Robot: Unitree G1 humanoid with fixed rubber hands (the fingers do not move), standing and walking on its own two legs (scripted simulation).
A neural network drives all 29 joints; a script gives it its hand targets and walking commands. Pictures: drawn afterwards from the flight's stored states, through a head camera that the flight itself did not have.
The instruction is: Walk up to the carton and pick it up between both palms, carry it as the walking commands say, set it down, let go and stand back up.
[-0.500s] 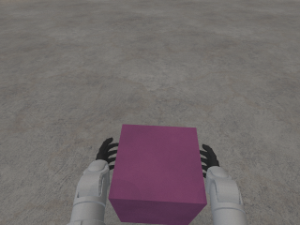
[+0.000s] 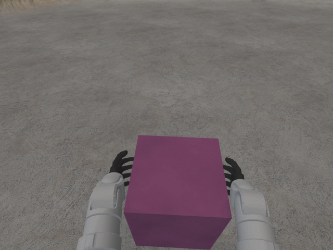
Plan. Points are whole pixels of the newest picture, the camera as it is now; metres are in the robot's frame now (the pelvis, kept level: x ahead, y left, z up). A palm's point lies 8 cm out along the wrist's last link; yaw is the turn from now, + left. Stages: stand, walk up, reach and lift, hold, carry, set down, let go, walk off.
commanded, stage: reach and lift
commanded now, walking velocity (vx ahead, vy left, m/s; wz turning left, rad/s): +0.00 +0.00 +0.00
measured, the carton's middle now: (175, 194) +0.30 +0.00 -0.02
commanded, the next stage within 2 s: hold in 0.42 s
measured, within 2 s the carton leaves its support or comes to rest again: neither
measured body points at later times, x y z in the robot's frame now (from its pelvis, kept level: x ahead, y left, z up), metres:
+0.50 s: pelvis +0.02 +0.01 +0.00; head -0.02 +0.00 +0.45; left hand +0.30 +0.16 +0.04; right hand +0.30 -0.15 +0.03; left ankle +0.02 +0.14 -0.74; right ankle +0.03 -0.12 -0.74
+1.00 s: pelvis +0.00 +0.00 +0.00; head -0.05 -0.01 +0.45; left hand +0.29 +0.16 +0.04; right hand +0.29 -0.15 +0.03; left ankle +0.02 +0.13 -0.74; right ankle +0.03 -0.12 -0.74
